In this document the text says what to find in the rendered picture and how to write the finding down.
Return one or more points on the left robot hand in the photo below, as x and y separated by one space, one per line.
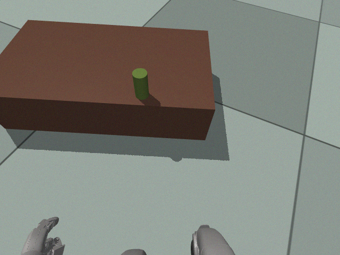
37 239

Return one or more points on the can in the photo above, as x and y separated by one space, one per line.
140 80

